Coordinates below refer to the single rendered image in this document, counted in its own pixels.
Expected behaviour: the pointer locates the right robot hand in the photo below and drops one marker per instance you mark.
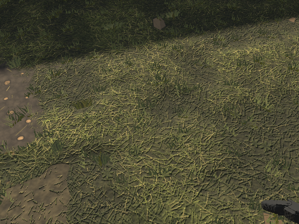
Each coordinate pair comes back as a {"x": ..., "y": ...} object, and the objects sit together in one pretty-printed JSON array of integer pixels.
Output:
[{"x": 289, "y": 209}]

